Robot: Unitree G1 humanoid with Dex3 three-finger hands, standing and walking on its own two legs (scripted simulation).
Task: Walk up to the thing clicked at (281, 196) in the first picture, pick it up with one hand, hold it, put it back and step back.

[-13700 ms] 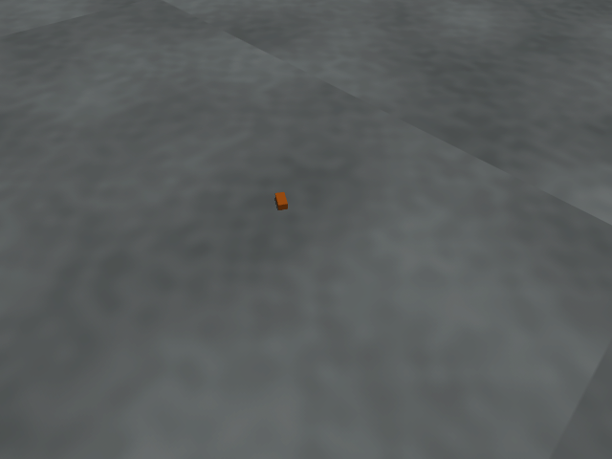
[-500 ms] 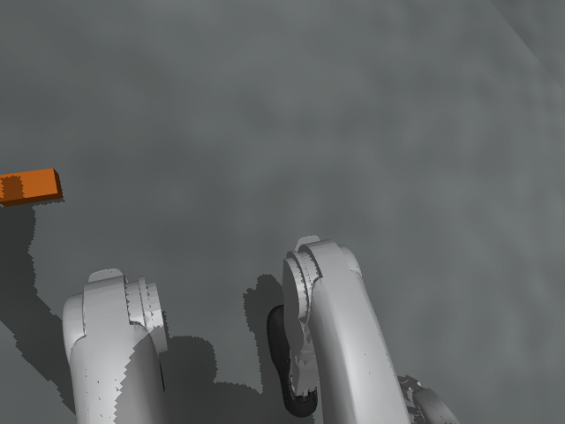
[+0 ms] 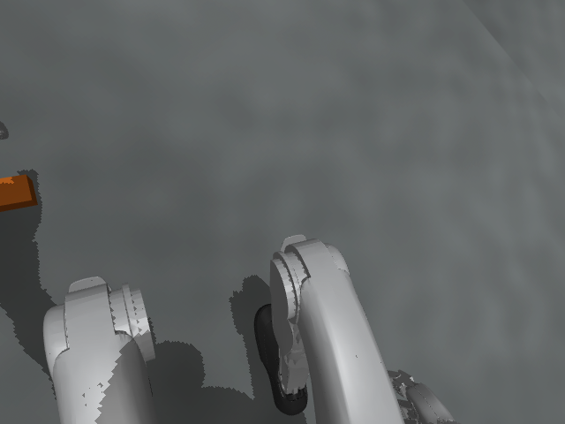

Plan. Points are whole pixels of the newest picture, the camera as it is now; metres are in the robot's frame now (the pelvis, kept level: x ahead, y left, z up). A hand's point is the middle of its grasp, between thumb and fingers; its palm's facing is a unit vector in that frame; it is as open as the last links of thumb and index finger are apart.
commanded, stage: approach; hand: left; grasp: from above
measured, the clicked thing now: (1, 195) +0.48 +0.32 -0.30
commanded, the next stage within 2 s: close in in 0.28 s
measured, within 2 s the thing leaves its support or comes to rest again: neither
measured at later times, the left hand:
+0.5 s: hand out of the picture +0.45 +0.33 -0.18, palm faces -0.48 -0.09 -0.87, open 11.1 cm
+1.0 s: hand out of the picture +0.46 +0.31 -0.24, palm faces -0.46 -0.10 -0.88, open 11.7 cm
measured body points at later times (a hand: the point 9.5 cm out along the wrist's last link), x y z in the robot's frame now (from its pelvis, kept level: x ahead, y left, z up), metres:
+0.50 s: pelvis +0.00 +0.00 +0.00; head +0.25 +0.09 +0.36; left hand +0.47 +0.33 -0.13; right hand +0.05 -0.27 -0.10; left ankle +0.07 +0.13 -0.28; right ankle +0.10 -0.13 -0.28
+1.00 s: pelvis +0.00 +0.00 -0.02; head +0.27 +0.11 +0.33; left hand +0.48 +0.31 -0.19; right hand +0.04 -0.26 -0.09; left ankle +0.07 +0.13 -0.28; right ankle +0.10 -0.13 -0.28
